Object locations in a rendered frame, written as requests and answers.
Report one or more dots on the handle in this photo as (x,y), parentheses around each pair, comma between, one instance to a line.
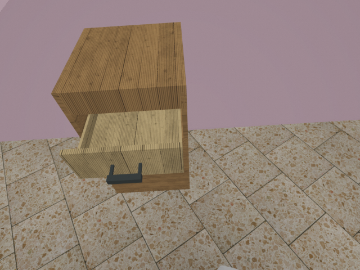
(124,178)

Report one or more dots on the drawer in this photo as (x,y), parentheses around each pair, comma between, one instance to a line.
(125,139)

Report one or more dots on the cabinet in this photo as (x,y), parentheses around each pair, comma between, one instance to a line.
(128,68)

